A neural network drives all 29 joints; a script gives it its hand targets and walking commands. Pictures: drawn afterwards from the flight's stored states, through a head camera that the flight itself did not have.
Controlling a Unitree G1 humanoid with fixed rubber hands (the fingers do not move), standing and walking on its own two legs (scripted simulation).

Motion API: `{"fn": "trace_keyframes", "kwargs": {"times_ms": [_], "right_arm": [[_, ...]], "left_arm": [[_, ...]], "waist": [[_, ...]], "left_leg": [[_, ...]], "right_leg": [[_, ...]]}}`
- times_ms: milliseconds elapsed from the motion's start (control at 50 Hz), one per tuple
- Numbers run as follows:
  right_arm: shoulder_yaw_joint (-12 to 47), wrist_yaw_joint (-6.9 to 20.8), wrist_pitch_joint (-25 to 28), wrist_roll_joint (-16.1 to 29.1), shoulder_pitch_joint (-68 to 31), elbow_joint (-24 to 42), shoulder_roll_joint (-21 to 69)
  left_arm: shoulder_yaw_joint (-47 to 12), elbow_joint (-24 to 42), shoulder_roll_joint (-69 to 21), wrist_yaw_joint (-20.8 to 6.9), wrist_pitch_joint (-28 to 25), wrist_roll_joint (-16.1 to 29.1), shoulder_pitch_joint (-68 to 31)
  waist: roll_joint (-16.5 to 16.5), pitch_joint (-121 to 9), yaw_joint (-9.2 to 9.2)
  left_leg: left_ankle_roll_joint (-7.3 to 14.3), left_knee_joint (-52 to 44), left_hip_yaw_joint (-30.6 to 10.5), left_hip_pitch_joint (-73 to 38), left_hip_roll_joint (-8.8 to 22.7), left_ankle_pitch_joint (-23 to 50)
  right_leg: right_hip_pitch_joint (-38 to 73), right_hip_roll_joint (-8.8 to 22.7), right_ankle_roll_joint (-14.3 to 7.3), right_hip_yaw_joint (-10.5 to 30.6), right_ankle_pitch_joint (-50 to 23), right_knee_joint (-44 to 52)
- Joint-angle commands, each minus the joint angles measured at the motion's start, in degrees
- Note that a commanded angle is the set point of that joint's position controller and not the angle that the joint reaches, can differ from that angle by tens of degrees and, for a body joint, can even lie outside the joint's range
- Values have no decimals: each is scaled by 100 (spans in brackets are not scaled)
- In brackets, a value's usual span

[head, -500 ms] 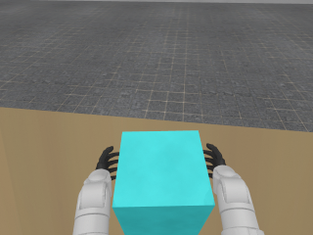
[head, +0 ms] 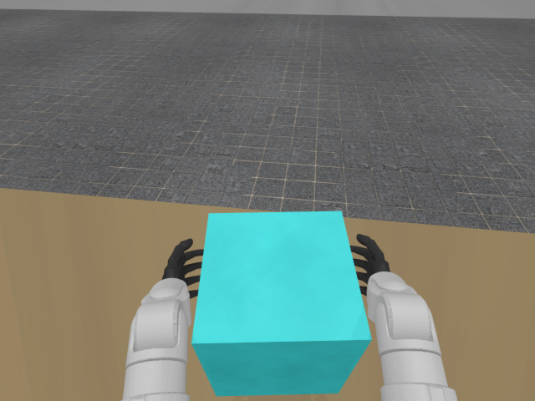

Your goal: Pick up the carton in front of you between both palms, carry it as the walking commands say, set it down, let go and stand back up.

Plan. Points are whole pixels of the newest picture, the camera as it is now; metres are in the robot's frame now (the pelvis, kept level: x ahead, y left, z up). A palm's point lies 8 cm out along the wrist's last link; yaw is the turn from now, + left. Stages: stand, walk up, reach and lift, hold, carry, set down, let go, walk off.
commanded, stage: carry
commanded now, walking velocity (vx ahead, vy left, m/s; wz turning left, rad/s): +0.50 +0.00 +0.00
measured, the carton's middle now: (276, 307) +0.30 +0.00 +0.00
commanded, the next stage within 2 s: none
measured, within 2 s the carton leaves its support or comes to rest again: neither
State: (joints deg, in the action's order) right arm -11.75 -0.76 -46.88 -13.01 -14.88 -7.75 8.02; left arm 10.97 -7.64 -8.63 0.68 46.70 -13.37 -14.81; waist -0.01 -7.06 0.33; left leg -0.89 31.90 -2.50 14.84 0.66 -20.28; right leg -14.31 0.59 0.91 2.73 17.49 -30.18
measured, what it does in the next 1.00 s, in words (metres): walks ahead: left foot, then right foot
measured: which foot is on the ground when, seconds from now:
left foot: down 0.00-0.20, up 0.22-0.34, down 0.36-0.70, up 0.72-1.00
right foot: down 0.00-0.36, up 0.38-0.66, down 0.68-1.00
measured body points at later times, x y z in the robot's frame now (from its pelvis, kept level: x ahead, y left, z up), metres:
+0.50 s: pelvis +0.21 +0.02 +0.00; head +0.21 +0.02 +0.45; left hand +0.49 +0.16 +0.08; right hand +0.48 -0.14 +0.08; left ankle +0.12 +0.10 -0.74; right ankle +0.14 -0.09 -0.68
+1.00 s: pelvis +0.53 -0.03 +0.01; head +0.53 -0.04 +0.46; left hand +0.79 +0.14 +0.08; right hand +0.81 -0.16 +0.07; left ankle +0.61 +0.12 -0.68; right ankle +0.46 -0.08 -0.74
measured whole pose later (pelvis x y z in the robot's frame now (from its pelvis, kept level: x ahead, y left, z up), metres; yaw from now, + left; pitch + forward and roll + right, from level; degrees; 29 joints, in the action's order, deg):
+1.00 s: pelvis +0.53 -0.03 +0.01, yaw +2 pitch +4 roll +2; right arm -5.0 -4.9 -66.4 -7.2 -7.3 17.4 7.5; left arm 6.0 17.7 -7.5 4.8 66.3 -5.8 -7.1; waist 0.8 -4.6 -1.9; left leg 0.2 45.6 6.8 35.5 5.7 -9.4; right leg -5.7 0.2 -4.6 -12.6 14.4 -15.3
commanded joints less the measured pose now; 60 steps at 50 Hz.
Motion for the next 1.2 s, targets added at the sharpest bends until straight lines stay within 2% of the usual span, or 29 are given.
{"fn": "trace_keyframes", "kwargs": {"times_ms": [0,40,80,100,120,160,180,200,220,240,260,300,320,340,360,380,400,440,580,640,660,680,700,720,780,880,1080,1160,1180], "right_arm": [[3960,1245,-223,2031,-3292,688,5147],[4083,1185,-576,2227,-3313,917,4987],[4117,1107,-947,2369,-3119,1075,4822],[4132,1053,-1093,2401,-3025,1186,4765],[4211,997,-1231,2456,-2997,1445,4757],[4375,916,-1489,2627,-2937,1941,4822],[4476,919,-1632,2767,-2937,2219,4856],[4570,946,-1771,2904,-2951,2353,4976],[4593,992,-1877,3015,-2935,2457,4993],[4634,1041,-1950,3110,-2886,2522,5038],[4648,1083,-2000,3170,-2803,2578,5100],[4567,1098,-2069,3184,-2388,2653,5134],[4557,1083,-2099,3154,-2139,2727,5162],[4534,1062,-2119,3107,-2024,2818,5110],[4486,1007,-2118,2941,-1904,2812,4959],[4445,956,-2137,2838,-2025,2762,5068],[4426,922,-2190,2902,-2138,2999,5027],[4481,884,-2281,2999,-2274,3195,5015],[4650,1073,-2367,3175,-2126,3156,4904],[4657,1140,-2350,3150,-2019,3131,4841],[4668,1159,-2336,3146,-2162,3126,4778],[4683,1183,-2346,3152,-2315,3133,4748],[4753,1184,-2362,3165,-2441,3104,4754],[4746,1180,-2327,3143,-2409,2978,4877],[4694,1166,-2149,3067,-2281,2833,5306],[4680,1015,-1884,2758,-1669,2574,5589],[4792,890,-2144,2915,-1839,3336,4922],[4656,944,-2336,2981,-1855,3231,4720],[4615,967,-2359,2966,-1893,3218,4695]], "left_arm": [[-3801,756,-4910,-1151,241,1880,-3077],[-3987,1017,-4797,-1095,598,2063,-3182],[-4184,1257,-4759,-1066,975,2373,-3364],[-4313,1424,-4797,-1073,1144,2582,-3432],[-4449,1557,-4893,-1075,1284,2786,-3429],[-4530,1757,-5071,-1068,1514,3081,-3099],[-4480,1818,-5102,-1028,1608,3081,-2883],[-4384,1854,-5003,-979,1702,2977,-2607],[-4301,1889,-4950,-923,1791,2872,-2358],[-4314,2124,-4926,-870,1876,2805,-2275],[-4367,2397,-4936,-829,1943,2759,-2327],[-4474,2803,-5117,-812,2054,2809,-2306],[-4510,2937,-5142,-833,2090,2850,-2188],[-4557,3046,-5102,-861,2120,2900,-2122],[-4620,3304,-4932,-913,2193,3024,-2412],[-4740,3432,-4837,-962,2286,3159,-2808],[-4747,3342,-4850,-1007,2319,3223,-2759],[-4621,3121,-4869,-1042,2350,3254,-2466],[-4381,2834,-4940,-860,2305,2752,-1750],[-4346,2815,-4945,-868,2265,2662,-1640],[-4353,2840,-4927,-889,2258,2678,-1746],[-4336,2803,-4829,-898,2257,2637,-1824],[-4350,2636,-4852,-927,2237,2627,-1875],[-4442,2722,-5009,-959,2239,2758,-1988],[-4682,2834,-5451,-1045,2106,3024,-2286],[-4808,2848,-5493,-1204,1978,3233,-2044],[-4488,3241,-4693,-1100,2199,3039,-1682],[-4416,3295,-4452,-1044,2374,2959,-1745],[-4419,3317,-4403,-1046,2400,2952,-1869]], "waist": [[619,-872,-74],[61,-644,-48],[-1354,-539,65],[-1510,-274,72],[-1238,-253,65],[-684,-843,-26],[-70,-1121,-76],[1100,-1244,-123],[1627,-1031,-186],[1433,-808,-231],[1046,-828,-242],[763,-1185,-179],[666,-1402,-55],[262,-1621,42],[-1328,-1563,179],[-2126,-1158,171],[-1289,-988,162],[-424,-1086,175],[-881,-625,64],[-897,-1193,-125],[-628,-1453,-241],[549,-1527,-285],[1528,-1583,-224],[947,-1437,-160],[-7,-1262,-95],[493,-1192,-127],[789,-279,-185],[848,-847,-11],[575,-1207,122]], "left_leg": [[83,-216,425,346,31,-820],[245,-805,-111,95,456,-1258],[685,-1799,-1674,-789,1409,-1671],[934,-1808,-1992,-955,1637,-1069],[967,-1648,-1743,-856,1576,-445],[674,-823,-465,-36,1065,57],[401,17,375,264,617,92],[112,1209,908,1427,323,139],[3,1406,1102,2551,100,-617],[45,1343,964,3019,99,-1360],[73,981,931,3026,121,-1430],[73,-248,1186,1880,14,-413],[87,-1014,1424,333,-126,373],[168,-1238,1074,-1669,92,747],[621,-1751,-1178,-2700,1457,881],[1316,-1545,-2266,-3315,2097,2687],[1534,-1361,-2145,-3456,2278,3493],[1253,-1342,-1410,-3656,2083,3476],[616,-1553,815,-1941,1179,4223],[277,19,1564,-866,937,4797],[197,1039,1584,-206,805,3728],[-4,2621,1559,703,362,2109],[-53,3925,949,1885,-288,-494],[158,4491,328,2173,169,-557],[274,3722,208,2028,728,237],[124,2189,740,2059,566,694],[280,39,1587,2174,196,1872],[399,-587,2207,-206,-406,1647],[393,-686,1745,-1457,-32,1402]], "right_leg": [[-87,793,-492,714,2172,1022],[-652,577,-293,215,1969,435],[-1795,66,41,-844,974,-1218],[-2132,41,39,-984,1113,-914],[-1802,64,-19,-1031,981,-380],[212,21,-80,-1179,175,573],[877,411,-219,-512,163,990],[1901,1348,-636,844,-182,1029],[2564,1890,-1068,1645,-1354,1099],[2825,2001,-1331,1761,-2480,1037],[2912,1961,-1337,1490,-2759,871],[2525,1629,-865,560,-2118,608],[1566,1321,-558,-196,-1695,285],[46,991,-248,-882,-1595,-467],[-1557,458,83,-1544,-652,-2153],[-2976,23,101,-1229,1126,-2595],[-3483,263,-72,-815,1545,-2986],[-3721,408,-223,-732,1433,-2874],[-1524,-120,-192,-1681,-909,-300],[1135,-489,-325,-2122,-1215,100],[2079,-145,-301,-1747,-745,69],[2382,1266,-646,696,825,924],[2747,2408,-1427,3090,662,1923],[2573,2485,-1521,2722,270,1903],[1583,1946,-1044,1236,-827,1792],[1643,1586,-893,37,-1414,2031],[2271,1198,-775,-1008,-3611,1709],[1872,1011,-442,-1694,-5417,-151],[1063,873,-296,-1666,-4244,-1189]]}}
